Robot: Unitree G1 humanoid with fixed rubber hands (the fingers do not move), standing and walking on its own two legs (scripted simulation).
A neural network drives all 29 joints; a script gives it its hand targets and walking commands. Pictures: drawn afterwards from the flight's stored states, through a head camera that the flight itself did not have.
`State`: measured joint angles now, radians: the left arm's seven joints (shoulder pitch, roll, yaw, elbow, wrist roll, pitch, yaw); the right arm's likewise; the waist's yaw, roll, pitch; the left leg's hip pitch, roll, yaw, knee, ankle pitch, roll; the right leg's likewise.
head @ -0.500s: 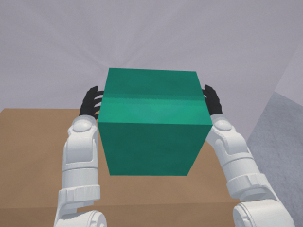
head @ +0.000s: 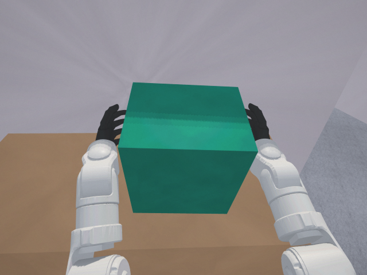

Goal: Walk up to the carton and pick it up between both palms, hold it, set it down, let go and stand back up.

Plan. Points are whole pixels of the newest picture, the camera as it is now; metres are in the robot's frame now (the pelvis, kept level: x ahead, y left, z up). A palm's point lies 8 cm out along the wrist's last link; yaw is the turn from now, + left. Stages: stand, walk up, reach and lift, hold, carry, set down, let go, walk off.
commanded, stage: hold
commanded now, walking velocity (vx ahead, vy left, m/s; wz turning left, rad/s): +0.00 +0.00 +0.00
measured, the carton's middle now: (183, 152) +0.37 +0.01 +0.14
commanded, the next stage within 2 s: none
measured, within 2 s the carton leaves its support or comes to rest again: neither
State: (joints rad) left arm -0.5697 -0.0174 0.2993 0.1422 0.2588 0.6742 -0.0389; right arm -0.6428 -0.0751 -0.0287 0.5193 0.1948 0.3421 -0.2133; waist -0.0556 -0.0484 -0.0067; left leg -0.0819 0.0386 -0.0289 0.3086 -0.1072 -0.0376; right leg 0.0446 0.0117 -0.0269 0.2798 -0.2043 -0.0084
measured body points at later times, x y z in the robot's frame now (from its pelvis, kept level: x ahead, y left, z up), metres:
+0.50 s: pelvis -0.01 +0.01 +0.00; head -0.06 +0.03 +0.45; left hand +0.37 +0.17 +0.19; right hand +0.37 -0.15 +0.19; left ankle +0.05 +0.14 -0.75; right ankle -0.02 -0.11 -0.75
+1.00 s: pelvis +0.01 +0.00 +0.00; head -0.04 +0.03 +0.45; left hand +0.37 +0.17 +0.18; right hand +0.38 -0.15 +0.19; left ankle +0.05 +0.14 -0.75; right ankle -0.02 -0.11 -0.75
